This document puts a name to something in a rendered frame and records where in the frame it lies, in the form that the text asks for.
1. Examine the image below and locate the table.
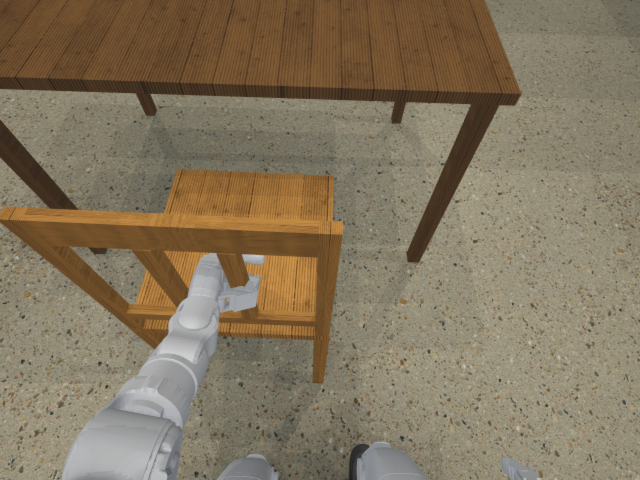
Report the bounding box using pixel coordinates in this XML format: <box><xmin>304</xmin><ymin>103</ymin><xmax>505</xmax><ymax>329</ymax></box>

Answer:
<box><xmin>0</xmin><ymin>0</ymin><xmax>521</xmax><ymax>263</ymax></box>

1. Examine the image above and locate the robot left upper arm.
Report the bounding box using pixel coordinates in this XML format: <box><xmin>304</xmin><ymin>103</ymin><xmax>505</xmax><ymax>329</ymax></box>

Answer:
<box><xmin>65</xmin><ymin>408</ymin><xmax>183</xmax><ymax>480</ymax></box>

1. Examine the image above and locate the left robot forearm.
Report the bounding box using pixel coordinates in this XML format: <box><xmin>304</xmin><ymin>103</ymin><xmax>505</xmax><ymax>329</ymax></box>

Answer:
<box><xmin>61</xmin><ymin>296</ymin><xmax>220</xmax><ymax>480</ymax></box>

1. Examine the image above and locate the robot shin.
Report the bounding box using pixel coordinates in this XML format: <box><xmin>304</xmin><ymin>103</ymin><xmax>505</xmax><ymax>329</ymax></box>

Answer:
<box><xmin>364</xmin><ymin>442</ymin><xmax>391</xmax><ymax>454</ymax></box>
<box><xmin>247</xmin><ymin>454</ymin><xmax>268</xmax><ymax>463</ymax></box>

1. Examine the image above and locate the robot right shin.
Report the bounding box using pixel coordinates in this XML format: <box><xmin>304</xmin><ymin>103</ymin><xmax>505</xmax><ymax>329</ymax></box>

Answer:
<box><xmin>364</xmin><ymin>442</ymin><xmax>391</xmax><ymax>454</ymax></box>

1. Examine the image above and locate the robot left shin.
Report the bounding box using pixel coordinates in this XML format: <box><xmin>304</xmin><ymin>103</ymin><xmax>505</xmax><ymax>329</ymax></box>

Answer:
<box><xmin>247</xmin><ymin>454</ymin><xmax>268</xmax><ymax>463</ymax></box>

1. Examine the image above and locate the robot right hand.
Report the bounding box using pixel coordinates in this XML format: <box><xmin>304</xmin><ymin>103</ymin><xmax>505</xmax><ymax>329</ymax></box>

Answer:
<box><xmin>501</xmin><ymin>457</ymin><xmax>540</xmax><ymax>480</ymax></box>

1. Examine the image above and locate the robot left hand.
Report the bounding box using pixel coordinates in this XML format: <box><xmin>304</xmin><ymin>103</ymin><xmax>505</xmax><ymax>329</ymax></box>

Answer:
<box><xmin>187</xmin><ymin>253</ymin><xmax>265</xmax><ymax>313</ymax></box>

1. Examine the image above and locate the chair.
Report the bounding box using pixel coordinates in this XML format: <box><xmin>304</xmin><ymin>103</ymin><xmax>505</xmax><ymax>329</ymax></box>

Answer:
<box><xmin>0</xmin><ymin>169</ymin><xmax>343</xmax><ymax>383</ymax></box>

